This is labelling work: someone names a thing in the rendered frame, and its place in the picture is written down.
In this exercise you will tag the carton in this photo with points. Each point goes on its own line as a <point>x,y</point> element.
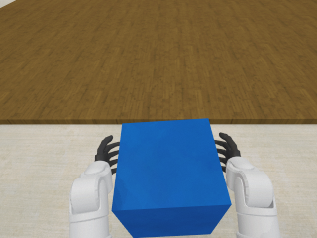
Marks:
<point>169,180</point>

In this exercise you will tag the left robot hand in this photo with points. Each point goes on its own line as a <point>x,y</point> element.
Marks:
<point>103,155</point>

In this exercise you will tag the right robot hand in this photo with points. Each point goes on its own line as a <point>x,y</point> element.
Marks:
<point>231,149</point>

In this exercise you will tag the right robot forearm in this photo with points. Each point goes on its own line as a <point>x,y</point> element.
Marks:
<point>254,199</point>

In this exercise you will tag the left robot forearm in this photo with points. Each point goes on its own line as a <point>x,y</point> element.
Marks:
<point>89,204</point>

